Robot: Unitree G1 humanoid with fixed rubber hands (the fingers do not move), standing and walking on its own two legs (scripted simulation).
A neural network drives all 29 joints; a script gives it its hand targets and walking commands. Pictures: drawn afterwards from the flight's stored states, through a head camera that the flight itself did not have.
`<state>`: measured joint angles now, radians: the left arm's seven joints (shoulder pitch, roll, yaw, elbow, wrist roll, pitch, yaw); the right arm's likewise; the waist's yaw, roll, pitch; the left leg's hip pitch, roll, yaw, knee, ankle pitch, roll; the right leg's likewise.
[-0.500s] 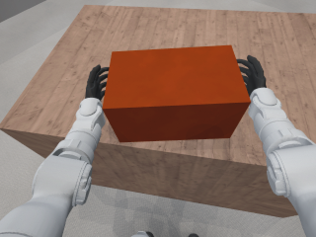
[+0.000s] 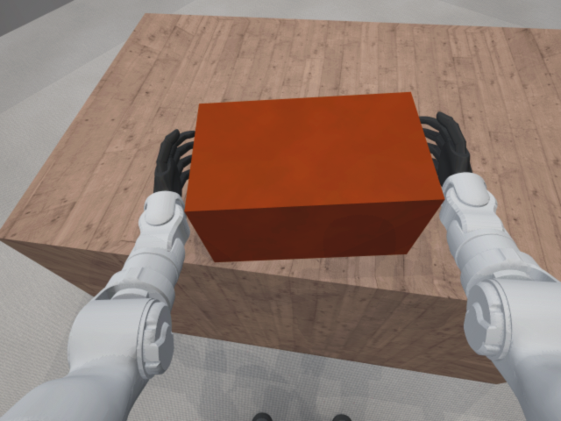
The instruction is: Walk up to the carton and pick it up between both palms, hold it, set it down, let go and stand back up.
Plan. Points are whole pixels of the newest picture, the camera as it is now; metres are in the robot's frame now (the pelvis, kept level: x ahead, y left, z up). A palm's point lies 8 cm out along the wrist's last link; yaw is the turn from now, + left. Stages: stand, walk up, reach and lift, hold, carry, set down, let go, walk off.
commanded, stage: reach and lift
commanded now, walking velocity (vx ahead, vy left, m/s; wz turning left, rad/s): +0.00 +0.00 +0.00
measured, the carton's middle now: (307, 182) +0.46 +0.02 +0.02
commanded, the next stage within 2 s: none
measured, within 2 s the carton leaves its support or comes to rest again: leaves its support in 1.20 s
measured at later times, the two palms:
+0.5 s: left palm (171, 192) +0.41 +0.22 +0.06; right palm (458, 179) +0.44 -0.19 +0.07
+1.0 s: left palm (174, 194) +0.40 +0.22 +0.05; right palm (463, 193) +0.42 -0.19 +0.07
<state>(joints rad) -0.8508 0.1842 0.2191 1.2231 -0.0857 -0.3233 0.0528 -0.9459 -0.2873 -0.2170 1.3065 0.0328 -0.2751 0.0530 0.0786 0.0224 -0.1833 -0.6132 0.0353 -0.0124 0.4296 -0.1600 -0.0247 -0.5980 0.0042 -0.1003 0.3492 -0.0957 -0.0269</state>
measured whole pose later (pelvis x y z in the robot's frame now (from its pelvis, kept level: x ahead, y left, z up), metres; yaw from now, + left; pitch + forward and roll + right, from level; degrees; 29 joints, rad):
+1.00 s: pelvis +0.00 +0.01 +0.00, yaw -2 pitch +21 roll -1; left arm -0.72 0.19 0.17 1.14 -0.11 -0.46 0.05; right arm -0.84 -0.25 -0.13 1.32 0.03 -0.53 -0.02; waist 0.03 0.01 -0.21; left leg -0.61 0.03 0.02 0.39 -0.13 -0.01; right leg -0.59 0.01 -0.07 0.27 -0.04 -0.01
